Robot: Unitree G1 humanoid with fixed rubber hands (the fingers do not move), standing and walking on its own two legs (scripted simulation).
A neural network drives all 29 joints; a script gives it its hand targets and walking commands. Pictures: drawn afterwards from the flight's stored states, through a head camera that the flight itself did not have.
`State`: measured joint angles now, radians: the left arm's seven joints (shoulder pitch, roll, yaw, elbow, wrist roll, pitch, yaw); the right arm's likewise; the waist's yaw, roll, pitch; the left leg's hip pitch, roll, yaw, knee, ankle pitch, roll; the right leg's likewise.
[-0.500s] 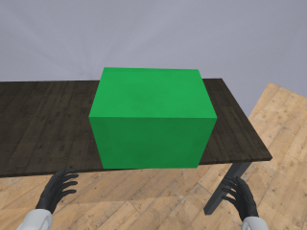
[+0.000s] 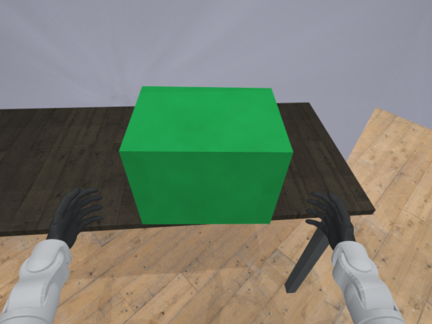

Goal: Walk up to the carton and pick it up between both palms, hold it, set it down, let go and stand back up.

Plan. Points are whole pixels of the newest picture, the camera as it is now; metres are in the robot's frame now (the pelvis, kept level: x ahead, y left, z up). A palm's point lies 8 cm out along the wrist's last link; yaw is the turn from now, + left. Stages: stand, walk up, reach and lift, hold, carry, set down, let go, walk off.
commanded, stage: reach and lift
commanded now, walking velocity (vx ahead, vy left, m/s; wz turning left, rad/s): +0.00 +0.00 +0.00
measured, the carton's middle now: (207, 156) +0.48 +0.05 +0.04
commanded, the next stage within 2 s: none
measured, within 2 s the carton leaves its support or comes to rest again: neither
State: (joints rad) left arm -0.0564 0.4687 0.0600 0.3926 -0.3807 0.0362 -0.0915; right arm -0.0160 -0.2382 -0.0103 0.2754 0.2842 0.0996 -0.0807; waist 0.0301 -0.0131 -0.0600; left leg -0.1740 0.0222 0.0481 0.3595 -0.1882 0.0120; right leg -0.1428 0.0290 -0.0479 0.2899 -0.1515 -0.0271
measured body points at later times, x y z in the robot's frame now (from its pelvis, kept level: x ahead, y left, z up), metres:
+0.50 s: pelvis +0.01 +0.02 +0.00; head +0.01 +0.03 +0.45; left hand +0.37 +0.30 +0.11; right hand +0.36 -0.22 +0.10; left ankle +0.00 +0.11 -0.75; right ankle +0.00 -0.10 -0.75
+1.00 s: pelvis +0.00 +0.01 +0.00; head +0.02 +0.02 +0.45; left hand +0.43 +0.29 +0.17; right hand +0.43 -0.22 +0.15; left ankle +0.00 +0.11 -0.75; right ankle +0.00 -0.10 -0.75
